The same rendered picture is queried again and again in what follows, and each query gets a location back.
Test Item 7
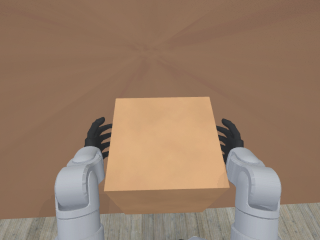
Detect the right robot forearm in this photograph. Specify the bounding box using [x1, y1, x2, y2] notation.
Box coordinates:
[226, 147, 282, 240]

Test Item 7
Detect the robot left hand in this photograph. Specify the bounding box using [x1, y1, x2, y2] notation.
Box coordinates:
[84, 117, 113, 159]

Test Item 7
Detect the carton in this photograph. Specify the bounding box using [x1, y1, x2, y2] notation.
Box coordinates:
[104, 96, 230, 215]

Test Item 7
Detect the left robot forearm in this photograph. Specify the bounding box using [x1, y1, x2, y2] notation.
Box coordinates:
[54, 146, 105, 240]

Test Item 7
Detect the robot right hand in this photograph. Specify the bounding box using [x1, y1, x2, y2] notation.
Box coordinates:
[216, 118, 244, 164]

